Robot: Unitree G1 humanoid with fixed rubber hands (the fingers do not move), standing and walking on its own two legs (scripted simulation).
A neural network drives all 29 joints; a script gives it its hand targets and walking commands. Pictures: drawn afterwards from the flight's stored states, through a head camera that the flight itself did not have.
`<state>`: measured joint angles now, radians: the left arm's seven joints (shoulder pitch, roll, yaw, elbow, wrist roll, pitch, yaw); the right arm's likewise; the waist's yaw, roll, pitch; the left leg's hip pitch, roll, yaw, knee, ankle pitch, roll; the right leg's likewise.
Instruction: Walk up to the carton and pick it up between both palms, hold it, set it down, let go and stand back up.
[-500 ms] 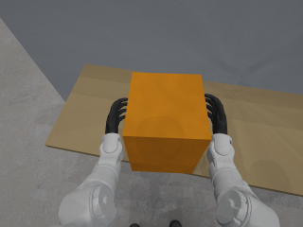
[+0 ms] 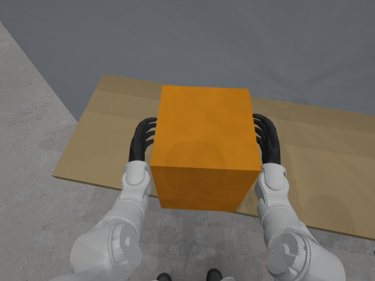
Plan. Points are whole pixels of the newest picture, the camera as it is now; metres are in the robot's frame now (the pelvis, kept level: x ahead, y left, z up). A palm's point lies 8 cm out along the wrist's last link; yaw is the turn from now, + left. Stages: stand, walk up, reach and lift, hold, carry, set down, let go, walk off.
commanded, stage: set down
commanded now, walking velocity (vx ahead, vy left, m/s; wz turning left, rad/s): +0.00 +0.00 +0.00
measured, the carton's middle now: (201, 153) +0.42 -0.04 -0.07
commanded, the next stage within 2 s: none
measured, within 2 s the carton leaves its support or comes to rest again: rests again in 0.10 s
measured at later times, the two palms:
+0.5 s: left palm (140, 154) +0.42 +0.11 -0.05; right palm (262, 158) +0.39 -0.18 -0.05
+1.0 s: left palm (128, 148) +0.42 +0.14 -0.03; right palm (281, 151) +0.40 -0.22 -0.03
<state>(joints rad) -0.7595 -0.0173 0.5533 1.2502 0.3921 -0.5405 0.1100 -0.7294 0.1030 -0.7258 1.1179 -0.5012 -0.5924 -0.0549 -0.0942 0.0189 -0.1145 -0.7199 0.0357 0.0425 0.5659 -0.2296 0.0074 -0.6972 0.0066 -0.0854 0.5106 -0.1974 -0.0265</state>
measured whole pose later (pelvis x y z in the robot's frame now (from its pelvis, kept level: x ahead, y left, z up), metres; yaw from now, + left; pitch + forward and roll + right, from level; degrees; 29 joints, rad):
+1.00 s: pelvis -0.03 +0.00 -0.06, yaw -1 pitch +30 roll -2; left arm -0.95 0.17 0.05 1.46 -0.13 -0.48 0.08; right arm -0.95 -0.20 -0.16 1.46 0.12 -0.52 -0.09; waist -0.04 0.07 -0.30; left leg -1.12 0.04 0.03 0.96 -0.36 0.01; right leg -1.11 0.01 -0.07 0.91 -0.33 -0.03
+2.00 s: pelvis -0.02 -0.01 +0.00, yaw +0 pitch +13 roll +0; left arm -0.79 0.27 -0.04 1.16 -0.20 -0.21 0.01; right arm -0.76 -0.25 0.04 1.10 0.35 -0.18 -0.06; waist -0.08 -0.02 -0.19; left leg -0.57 0.03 0.00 0.57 -0.23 -0.02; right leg -0.56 0.02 -0.06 0.55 -0.22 -0.04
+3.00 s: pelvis +0.01 +0.00 +0.01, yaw +0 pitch +3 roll -1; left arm 0.01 0.16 -0.04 0.76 -0.12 -0.51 0.03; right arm -0.03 -0.10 -0.01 0.90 0.17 -0.63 -0.04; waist -0.04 0.00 -0.02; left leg -0.31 0.02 0.00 0.55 -0.30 0.00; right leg -0.30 0.03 -0.04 0.51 -0.27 -0.03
